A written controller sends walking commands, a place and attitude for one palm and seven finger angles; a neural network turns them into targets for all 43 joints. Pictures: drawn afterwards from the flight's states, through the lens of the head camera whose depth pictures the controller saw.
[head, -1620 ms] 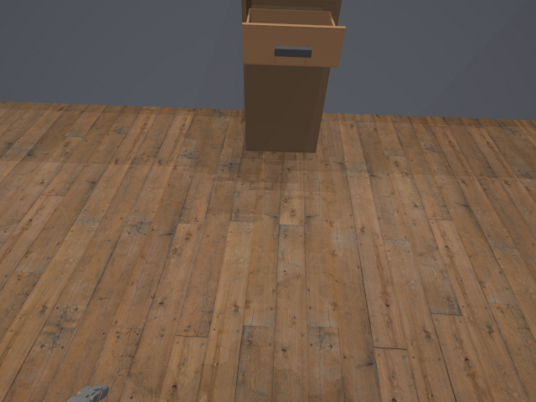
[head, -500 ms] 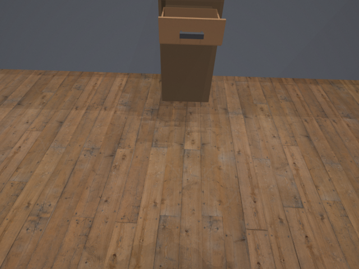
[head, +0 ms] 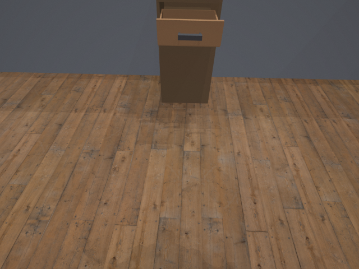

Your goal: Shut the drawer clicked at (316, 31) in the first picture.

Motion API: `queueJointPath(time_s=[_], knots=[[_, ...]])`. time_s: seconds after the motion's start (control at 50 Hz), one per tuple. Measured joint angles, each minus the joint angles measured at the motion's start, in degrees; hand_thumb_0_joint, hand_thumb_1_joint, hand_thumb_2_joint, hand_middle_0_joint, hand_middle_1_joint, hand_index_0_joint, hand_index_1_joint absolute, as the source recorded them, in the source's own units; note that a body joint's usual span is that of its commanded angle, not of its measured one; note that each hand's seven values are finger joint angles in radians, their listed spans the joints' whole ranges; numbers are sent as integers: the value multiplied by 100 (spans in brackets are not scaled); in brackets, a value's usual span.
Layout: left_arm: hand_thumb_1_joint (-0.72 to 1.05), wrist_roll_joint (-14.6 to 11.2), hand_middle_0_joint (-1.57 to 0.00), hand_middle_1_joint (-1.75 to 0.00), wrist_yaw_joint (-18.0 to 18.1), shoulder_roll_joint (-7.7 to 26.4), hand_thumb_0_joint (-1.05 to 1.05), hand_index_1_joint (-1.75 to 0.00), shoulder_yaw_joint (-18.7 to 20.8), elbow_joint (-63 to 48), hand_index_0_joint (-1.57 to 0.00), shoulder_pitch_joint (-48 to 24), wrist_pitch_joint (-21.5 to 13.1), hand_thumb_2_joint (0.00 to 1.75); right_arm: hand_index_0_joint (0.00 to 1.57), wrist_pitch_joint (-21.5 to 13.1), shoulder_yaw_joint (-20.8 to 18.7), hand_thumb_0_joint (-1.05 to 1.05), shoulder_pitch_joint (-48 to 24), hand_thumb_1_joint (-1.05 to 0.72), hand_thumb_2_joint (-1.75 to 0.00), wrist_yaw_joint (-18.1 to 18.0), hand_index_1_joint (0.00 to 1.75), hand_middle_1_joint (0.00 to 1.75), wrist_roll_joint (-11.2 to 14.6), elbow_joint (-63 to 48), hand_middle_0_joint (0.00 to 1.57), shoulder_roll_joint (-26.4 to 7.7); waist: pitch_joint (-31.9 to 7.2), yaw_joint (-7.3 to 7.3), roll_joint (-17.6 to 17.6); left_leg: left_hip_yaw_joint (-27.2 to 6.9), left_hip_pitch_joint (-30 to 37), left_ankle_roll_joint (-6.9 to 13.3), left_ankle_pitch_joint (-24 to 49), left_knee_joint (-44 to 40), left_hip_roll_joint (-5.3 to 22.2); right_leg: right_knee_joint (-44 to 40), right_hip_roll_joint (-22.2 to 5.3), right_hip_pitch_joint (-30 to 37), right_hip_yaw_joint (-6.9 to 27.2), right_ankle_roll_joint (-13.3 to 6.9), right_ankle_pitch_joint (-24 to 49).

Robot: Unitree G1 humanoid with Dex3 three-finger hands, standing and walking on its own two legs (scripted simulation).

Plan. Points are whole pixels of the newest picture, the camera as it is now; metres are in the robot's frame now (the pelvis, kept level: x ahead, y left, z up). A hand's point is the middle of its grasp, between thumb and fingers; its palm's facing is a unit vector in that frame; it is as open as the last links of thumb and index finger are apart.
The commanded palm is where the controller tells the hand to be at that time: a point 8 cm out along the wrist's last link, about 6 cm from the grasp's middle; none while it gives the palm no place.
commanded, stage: walk to a spot facing it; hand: left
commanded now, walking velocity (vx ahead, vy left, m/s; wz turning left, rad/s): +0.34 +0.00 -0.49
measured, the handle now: (189, 35) +1.29 +0.03 -0.03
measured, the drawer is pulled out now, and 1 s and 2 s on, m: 0.30 0.30 0.30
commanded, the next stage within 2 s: turn to face it in 1.58 s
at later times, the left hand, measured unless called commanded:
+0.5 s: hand out of the picture +0.12 +0.11 -0.17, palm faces -0.12 -0.98 -0.19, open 7.4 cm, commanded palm none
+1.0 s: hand (148, 191) +0.40 +0.13 -0.19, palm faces -0.21 -0.97 -0.14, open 7.4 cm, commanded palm none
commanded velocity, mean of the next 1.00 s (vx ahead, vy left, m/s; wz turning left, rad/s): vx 0.37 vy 0.00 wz -0.23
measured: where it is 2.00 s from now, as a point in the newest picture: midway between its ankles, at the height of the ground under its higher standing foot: (211, 189)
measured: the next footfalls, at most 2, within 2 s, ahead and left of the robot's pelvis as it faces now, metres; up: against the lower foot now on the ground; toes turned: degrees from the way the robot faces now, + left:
left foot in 0.82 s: +0.46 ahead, -0.01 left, +0.00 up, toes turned -8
right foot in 1.52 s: +0.64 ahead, -0.22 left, +0.00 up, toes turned -37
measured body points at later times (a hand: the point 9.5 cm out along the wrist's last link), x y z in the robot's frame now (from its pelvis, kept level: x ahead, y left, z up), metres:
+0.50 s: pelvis +0.12 -0.06 +0.00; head +0.13 -0.08 +0.45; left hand +0.12 +0.16 -0.15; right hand +0.09 -0.30 -0.16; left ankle +0.14 +0.08 -0.65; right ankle +0.07 -0.12 -0.74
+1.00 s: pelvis +0.37 -0.04 -0.01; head +0.38 -0.01 +0.44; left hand +0.41 +0.18 -0.18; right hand +0.37 -0.28 -0.14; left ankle +0.42 -0.01 -0.74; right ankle +0.27 -0.16 -0.63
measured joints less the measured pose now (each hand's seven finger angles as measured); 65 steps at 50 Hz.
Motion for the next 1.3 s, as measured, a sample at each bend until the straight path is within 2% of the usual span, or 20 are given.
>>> queueJointPath(time_s=[0.14,0.2,0.24,0.28,0.3,0.34,0.4,0.48,0.56,0.64,0.74,0.8,0.84,0.88,0.9,0.94,1.02,1.1,1.2,1.3], knots=[[91,54,-20,-30,-151,-321,0,-30,82,-105,-20,666,149,90,20,40,-56,1,504,-91,-90,46,30,30,-65,-152,20,339,-228,54,-5,303,-112,33,-584,584,133,849,140,-346,262,-123,-845],[91,59,-20,-30,-205,-473,0,-30,137,-114,-20,922,162,90,20,-58,-120,1,756,-91,-90,39,30,30,-56,-194,20,503,-144,48,-60,552,31,-36,-774,645,186,1706,46,-730,34,-115,-1220],[91,62,-20,-30,-238,-587,0,-30,164,-110,-20,989,164,90,20,-125,-157,1,940,-91,-90,27,30,30,-61,-191,20,572,-56,-15,-39,675,193,-97,-873,589,248,2026,-35,-962,-193,-92,-1406],[91,60,-20,-30,-269,-703,1,-30,188,-157,-20,980,105,90,20,-146,-182,1,1121,-91,-90,9,30,30,-70,-136,20,591,60,-60,48,739,307,-204,-1013,671,358,1744,-91,-1005,-419,-96,-1241],[91,63,-20,-30,-281,-742,1,-30,196,-212,-20,973,32,90,20,-138,-192,1,1218,-91,-90,6,30,30,-64,-95,20,587,116,-66,110,732,268,-227,-1177,918,447,1450,-75,-935,-508,-127,-847],[91,59,-20,-30,-226,-803,1,-30,224,-278,-20,929,-172,90,20,-42,-202,1,1341,-91,-90,16,30,30,-30,59,20,616,181,-42,192,566,-221,-113,-1523,2220,578,1600,24,-902,-652,-326,-652],[91,14,-20,-30,-100,-886,0,-30,237,-312,-20,1048,-349,90,20,48,-225,1,1313,-91,-90,55,30,30,-37,218,20,690,160,87,109,381,-1078,4,-1292,3947,482,1292,129,-532,-621,-483,-844],[91,31,-20,-30,-26,-1061,0,-30,173,-161,-20,1356,-385,90,20,2,-299,1,957,-91,-90,71,30,30,-76,24,20,724,85,84,27,422,-2028,-66,-516,4443,528,400,245,30,-384,-497,-562],[91,40,-20,-30,-4,-1256,0,-30,107,47,-20,1621,-424,90,20,-51,-349,1,559,-91,-90,104,30,30,-71,-277,20,777,45,8,68,364,-2702,-162,83,4190,615,-248,340,508,-187,-486,-431],[91,50,-20,-30,51,-1359,0,-30,94,173,-20,1788,-471,90,20,-60,-347,1,269,-91,-90,144,30,30,-43,-436,20,867,37,60,128,376,-3009,-178,406,3666,636,-615,409,959,-79,-446,-526],[91,64,-20,-30,138,-1351,0,-30,112,237,-20,1934,-502,90,20,-58,-287,1,-70,-91,-90,191,30,30,-14,-530,20,1000,100,265,115,559,-2814,-40,438,2563,503,-874,420,1514,42,-342,-830],[91,74,-20,-30,155,-1290,0,-30,143,319,-20,2024,-487,90,20,-162,-236,1,-231,-91,-90,181,30,30,-12,-626,20,1106,164,293,-3,690,-2320,161,265,1767,253,-575,332,1685,124,-239,-1239],[91,40,-20,-30,134,-1249,0,-30,193,416,-20,2057,-434,90,20,-316,-209,1,-225,-91,-90,142,30,30,-58,-695,20,1161,183,185,-70,746,-1959,388,253,1546,115,741,274,1299,76,-193,-1625],[91,-10,-20,-30,97,-1181,0,-30,238,434,-20,1912,-347,90,20,-406,-194,1,-130,-91,-90,97,30,30,-62,-717,20,1190,228,153,-149,886,-1775,626,-115,1783,79,3101,234,374,98,-237,-1601],[91,-14,-20,-30,86,-1141,0,-30,254,410,-20,1820,-312,90,20,-410,-196,0,-30,-91,-90,73,30,30,-44,-696,20,1188,215,148,-164,950,-1596,688,-230,1723,64,4006,191,-72,63,-252,-1444],[91,24,-20,-30,47,-1046,0,-30,316,310,-20,1578,-255,90,20,-415,-216,0,227,-91,-90,5,30,30,-31,-590,20,1183,168,130,-177,1030,-1179,670,-239,1368,14,4994,14,-856,-70,-229,-941],[91,101,-20,-30,6,-906,0,-29,424,-52,-20,1083,-168,90,20,-509,-373,-2,734,-96,-90,-152,30,30,25,-385,20,1009,63,115,-227,1139,-463,717,-160,569,-134,5031,-330,-2008,-92,-123,-154],[92,127,-19,-30,-22,-851,0,-29,490,-291,-19,734,-77,90,20,-481,-320,-2,1228,-95,-90,-148,30,30,33,-154,20,957,-42,107,-293,1255,69,727,-199,42,-254,4700,-502,-2718,-24,5,466],[92,112,-19,-30,-68,-875,0,-29,501,-304,-19,487,60,90,20,-477,-206,0,1756,-93,-90,-184,30,30,33,34,20,1125,-56,-31,-270,1389,597,674,-413,-302,-309,4350,-506,-3042,-102,52,820],[92,96,-19,-30,-125,-942,0,-29,459,-245,-19,317,159,90,20,-477,-98,0,2180,-92,-90,-218,30,30,-10,187,20,1388,42,-211,-177,1537,1060,601,-710,-494,-270,3579,-415,-2854,-471,-6,763]])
